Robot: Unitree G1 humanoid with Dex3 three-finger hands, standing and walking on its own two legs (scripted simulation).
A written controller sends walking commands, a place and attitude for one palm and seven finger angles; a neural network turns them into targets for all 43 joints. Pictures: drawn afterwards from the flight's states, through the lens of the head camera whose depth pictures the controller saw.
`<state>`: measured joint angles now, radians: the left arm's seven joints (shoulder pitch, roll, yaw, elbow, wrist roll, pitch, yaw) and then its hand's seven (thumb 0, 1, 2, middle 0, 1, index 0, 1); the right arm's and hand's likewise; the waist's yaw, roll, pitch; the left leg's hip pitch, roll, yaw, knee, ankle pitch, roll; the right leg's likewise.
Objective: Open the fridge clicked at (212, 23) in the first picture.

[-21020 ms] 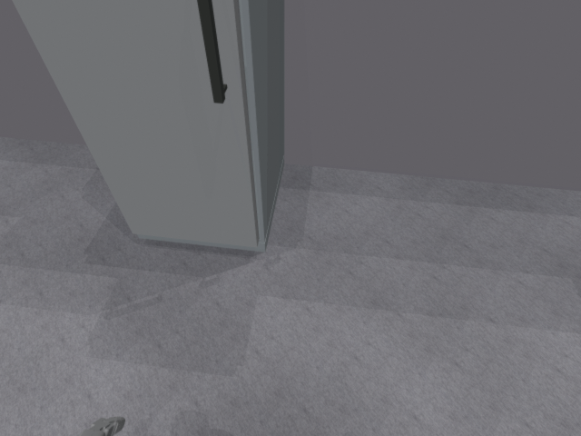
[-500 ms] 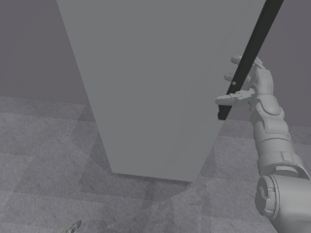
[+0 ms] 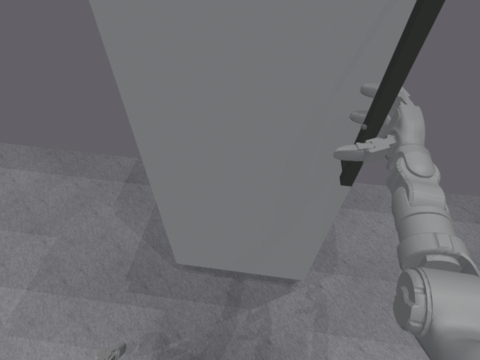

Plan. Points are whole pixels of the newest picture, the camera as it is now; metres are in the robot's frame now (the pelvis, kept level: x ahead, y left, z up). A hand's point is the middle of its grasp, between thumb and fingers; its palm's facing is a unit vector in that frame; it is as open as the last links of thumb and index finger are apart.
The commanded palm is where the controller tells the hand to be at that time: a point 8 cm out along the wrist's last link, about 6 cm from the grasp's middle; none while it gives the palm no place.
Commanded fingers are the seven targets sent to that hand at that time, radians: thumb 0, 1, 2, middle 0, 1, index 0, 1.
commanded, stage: grip the handle and tug to test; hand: right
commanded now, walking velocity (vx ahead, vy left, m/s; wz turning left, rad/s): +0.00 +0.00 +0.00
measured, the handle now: (383, 87) +0.51 -0.17 +0.22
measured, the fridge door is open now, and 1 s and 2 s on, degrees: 0 0 1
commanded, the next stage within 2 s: pull the door a little, standing still in 1.48 s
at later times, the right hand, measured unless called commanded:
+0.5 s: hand (363, 130) +0.45 -0.15 +0.17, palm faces +0.05 +1.00 +0.00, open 9.5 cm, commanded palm +0.43 -0.19 +0.17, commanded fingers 0.00 -0.57 -0.76 0.41 1.35 0.41 1.35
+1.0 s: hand (364, 129) +0.45 -0.15 +0.17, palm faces +0.04 +1.00 +0.01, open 5.6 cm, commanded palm +0.43 -0.19 +0.17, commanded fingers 0.00 -0.90 -0.90 0.45 1.40 0.45 1.40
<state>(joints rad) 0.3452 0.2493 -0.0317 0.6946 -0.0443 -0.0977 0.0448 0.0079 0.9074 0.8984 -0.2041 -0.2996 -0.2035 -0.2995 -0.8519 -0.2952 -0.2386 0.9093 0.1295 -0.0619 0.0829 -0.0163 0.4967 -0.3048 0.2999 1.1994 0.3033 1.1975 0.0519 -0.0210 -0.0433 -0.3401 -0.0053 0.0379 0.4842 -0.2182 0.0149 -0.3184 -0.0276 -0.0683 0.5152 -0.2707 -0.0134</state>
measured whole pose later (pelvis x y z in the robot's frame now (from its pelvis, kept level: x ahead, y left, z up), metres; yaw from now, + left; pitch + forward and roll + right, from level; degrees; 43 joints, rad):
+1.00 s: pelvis +0.00 +0.00 +0.00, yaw +0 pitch +3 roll +0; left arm 0.33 0.25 -0.03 0.70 -0.05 -0.08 0.05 0.01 0.91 0.90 -0.20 -0.30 -0.20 -0.30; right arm -0.82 -0.29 -0.23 0.88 0.14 -0.03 0.08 0.00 -0.70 -0.80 0.40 1.40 0.41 1.40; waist 0.04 -0.03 -0.04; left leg -0.31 -0.01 0.04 0.47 -0.22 0.02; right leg -0.29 -0.03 -0.06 0.50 -0.27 -0.01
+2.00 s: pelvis +0.06 +0.00 +0.01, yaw +3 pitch +2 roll +0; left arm 0.22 0.22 -0.04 0.59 -0.04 0.03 0.03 0.01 0.91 0.90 -0.20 -0.30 -0.20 -0.30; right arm -0.38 -0.21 -0.22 0.18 0.17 0.26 0.03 0.01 -0.76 -0.78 0.24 1.35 0.25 1.34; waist 0.01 -0.04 -0.07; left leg -0.18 -0.02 0.00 0.40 -0.25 0.02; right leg -0.13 -0.03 -0.09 0.41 -0.28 0.00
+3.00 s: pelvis +0.03 +0.13 -0.01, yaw -12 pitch -3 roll +2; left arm 0.17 0.12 -0.03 0.63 0.04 -0.08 0.06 0.01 0.91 0.90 -0.20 -0.30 -0.20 -0.30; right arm 0.25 -0.27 -0.08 -0.52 0.01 -0.02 -0.12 -0.09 -0.60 -0.76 0.46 1.40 0.20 1.32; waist 0.02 -0.04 0.09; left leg -0.28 -0.02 -0.01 0.59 -0.40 0.00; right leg -0.43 -0.06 0.09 0.49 -0.11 0.06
